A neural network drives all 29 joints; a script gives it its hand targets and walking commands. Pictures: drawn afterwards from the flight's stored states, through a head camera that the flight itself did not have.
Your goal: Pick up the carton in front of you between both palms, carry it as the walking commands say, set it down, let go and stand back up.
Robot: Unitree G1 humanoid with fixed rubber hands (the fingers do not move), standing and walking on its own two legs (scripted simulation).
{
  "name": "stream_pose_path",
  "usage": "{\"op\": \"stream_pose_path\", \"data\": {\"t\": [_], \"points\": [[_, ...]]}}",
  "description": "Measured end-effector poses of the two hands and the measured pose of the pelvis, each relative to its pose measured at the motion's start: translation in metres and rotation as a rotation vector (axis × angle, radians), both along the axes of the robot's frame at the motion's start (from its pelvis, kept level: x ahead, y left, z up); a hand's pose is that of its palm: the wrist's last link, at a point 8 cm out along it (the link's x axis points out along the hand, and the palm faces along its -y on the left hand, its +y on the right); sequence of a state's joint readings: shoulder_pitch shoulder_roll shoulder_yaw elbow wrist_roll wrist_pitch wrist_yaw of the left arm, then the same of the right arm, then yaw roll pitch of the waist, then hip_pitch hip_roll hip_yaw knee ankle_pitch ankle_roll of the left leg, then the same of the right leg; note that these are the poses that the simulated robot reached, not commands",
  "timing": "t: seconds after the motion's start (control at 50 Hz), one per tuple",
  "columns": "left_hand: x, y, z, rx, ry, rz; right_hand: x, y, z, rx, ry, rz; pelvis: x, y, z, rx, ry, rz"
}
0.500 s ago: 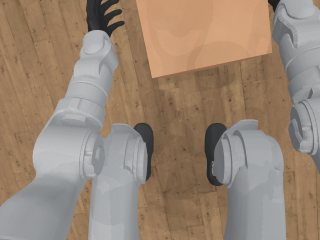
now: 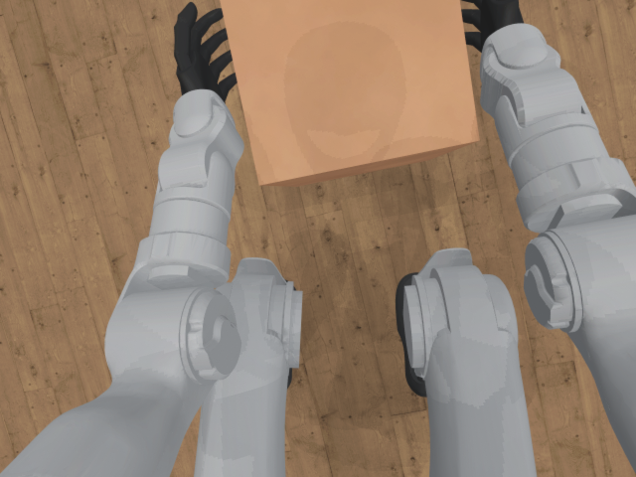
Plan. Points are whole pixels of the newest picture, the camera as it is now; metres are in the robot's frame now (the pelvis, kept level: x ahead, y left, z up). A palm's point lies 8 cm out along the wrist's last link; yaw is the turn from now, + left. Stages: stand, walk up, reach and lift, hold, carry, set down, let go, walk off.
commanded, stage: reach and lift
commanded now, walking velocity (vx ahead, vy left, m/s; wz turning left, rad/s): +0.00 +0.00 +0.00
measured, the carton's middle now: (348, 89) +0.52 -0.03 -0.21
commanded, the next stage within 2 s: none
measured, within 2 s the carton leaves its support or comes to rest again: neither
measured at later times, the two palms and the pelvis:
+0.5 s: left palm (78, 57) +0.48 +0.11 +0.07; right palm out of the picture +0.48 -0.19 +0.07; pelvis +0.00 +0.01 +0.12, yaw -3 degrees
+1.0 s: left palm out of the picture +0.45 +0.12 +0.23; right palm out of the picture +0.43 -0.18 +0.22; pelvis +0.04 +0.01 +0.26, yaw -5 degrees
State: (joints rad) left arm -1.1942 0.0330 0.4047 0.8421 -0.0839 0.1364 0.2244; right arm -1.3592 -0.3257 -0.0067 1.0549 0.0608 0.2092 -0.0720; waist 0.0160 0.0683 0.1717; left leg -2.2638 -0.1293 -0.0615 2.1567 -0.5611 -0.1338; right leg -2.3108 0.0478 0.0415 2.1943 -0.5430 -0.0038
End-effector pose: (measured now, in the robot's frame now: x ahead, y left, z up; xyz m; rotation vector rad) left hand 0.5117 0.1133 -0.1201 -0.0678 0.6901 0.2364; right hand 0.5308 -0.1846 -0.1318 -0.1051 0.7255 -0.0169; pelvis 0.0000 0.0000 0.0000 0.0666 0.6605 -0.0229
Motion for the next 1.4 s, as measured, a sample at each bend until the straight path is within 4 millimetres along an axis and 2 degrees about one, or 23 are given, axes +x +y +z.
{"op": "stream_pose_path", "data": {"t": [0.12, 0.24, 0.34, 0.7, 0.96, 1.14, 1.4], "points": [[-0.018, -0.006, 0.049, -0.025, -0.043, 0.007, -0.016, -0.007, 0.057, 0.027, -0.036, -0.043, -0.002, 0.006, 0.022, -0.002, 0.010, -0.020], [-0.030, -0.010, 0.106, -0.022, -0.030, -0.011, -0.033, -0.011, 0.118, 0.024, -0.026, -0.076, -0.004, 0.009, 0.057, -0.003, 0.027, -0.037], [-0.034, -0.008, 0.145, -0.009, -0.014, -0.033, -0.042, -0.009, 0.158, 0.021, -0.013, -0.096, -0.003, 0.010, 0.087, -0.005, 0.031, -0.045], [-0.042, 0.000, 0.245, -0.013, -0.051, -0.062, -0.065, -0.001, 0.254, 0.040, -0.055, -0.153, 0.014, 0.013, 0.169, -0.026, 0.012, -0.052], [-0.063, 0.004, 0.333, -0.010, -0.038, -0.091, -0.094, 0.003, 0.340, 0.051, -0.042, -0.189, 0.039, 0.013, 0.244, -0.046, -0.106, -0.061], [-0.069, 0.009, 0.394, -0.004, -0.043, -0.108, -0.105, 0.009, 0.400, 0.050, -0.049, -0.204, 0.058, 0.013, 0.295, -0.056, -0.202, -0.067], [-0.086, 0.016, 0.467, 0.013, -0.032, -0.138, -0.129, 0.017, 0.474, 0.054, -0.044, -0.234, 0.091, 0.012, 0.364, -0.075, -0.360, -0.068]]}}
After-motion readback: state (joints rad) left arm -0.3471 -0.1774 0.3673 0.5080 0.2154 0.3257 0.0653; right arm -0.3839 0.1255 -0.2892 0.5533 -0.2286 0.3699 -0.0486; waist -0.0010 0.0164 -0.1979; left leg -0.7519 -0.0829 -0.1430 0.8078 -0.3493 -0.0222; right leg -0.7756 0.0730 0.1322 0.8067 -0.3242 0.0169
